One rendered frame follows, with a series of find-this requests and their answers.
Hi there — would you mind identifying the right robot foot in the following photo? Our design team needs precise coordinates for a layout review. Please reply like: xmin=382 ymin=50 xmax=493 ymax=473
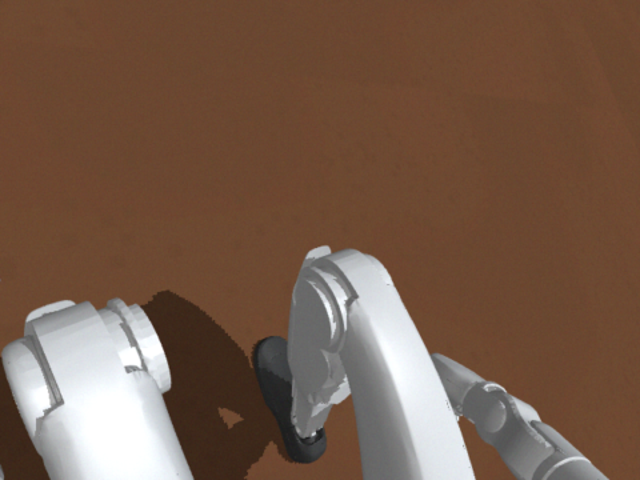
xmin=254 ymin=336 xmax=327 ymax=464

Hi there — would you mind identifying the right robot hand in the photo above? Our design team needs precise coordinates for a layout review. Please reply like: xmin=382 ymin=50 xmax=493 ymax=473
xmin=430 ymin=353 xmax=486 ymax=421

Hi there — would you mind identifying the right robot arm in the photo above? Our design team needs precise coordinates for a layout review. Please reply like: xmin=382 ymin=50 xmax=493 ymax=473
xmin=462 ymin=381 xmax=609 ymax=480

